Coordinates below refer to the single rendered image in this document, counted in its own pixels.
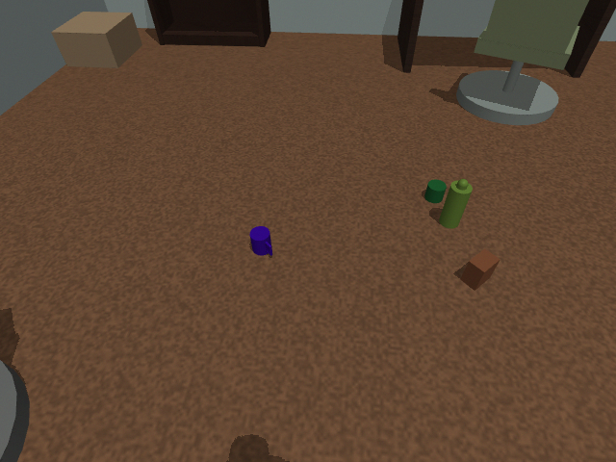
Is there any bookshelf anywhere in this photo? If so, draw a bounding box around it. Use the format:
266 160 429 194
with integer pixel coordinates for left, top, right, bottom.
147 0 270 47

